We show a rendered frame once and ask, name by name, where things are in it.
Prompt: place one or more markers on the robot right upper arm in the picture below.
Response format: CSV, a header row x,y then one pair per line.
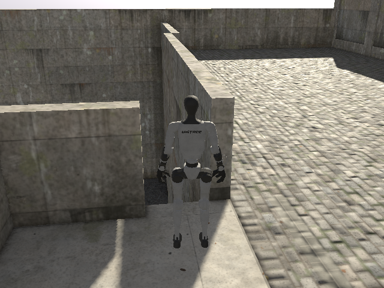
x,y
210,127

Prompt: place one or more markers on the robot left upper arm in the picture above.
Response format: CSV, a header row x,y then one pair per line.
x,y
173,127

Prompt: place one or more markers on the robot right hand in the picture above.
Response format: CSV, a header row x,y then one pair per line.
x,y
219,173

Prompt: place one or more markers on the left robot forearm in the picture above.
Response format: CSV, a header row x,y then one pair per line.
x,y
163,160

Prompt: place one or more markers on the right robot forearm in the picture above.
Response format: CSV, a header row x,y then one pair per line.
x,y
219,160

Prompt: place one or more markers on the robot left hand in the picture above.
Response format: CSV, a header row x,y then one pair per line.
x,y
160,175

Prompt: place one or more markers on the robot head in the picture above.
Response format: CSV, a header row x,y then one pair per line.
x,y
191,104

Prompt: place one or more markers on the robot torso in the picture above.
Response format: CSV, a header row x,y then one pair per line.
x,y
191,145

